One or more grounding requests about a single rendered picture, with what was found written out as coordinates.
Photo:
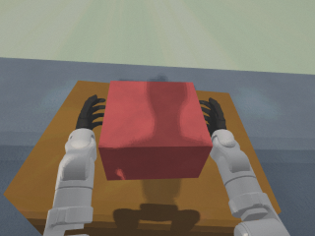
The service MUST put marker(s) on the carton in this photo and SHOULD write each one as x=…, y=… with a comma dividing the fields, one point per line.
x=153, y=130

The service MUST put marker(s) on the robot left forearm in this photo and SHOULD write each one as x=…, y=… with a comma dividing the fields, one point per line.
x=72, y=204

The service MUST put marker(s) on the robot right forearm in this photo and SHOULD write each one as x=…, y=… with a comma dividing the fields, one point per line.
x=246, y=199

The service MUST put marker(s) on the robot left hand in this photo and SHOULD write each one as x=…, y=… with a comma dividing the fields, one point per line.
x=86, y=117

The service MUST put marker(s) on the robot right hand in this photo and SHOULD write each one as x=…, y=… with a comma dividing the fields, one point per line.
x=216, y=118

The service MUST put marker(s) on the robot right upper arm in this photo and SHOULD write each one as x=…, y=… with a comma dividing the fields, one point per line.
x=261, y=227

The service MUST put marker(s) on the pedestal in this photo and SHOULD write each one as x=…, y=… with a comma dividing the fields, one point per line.
x=139, y=207

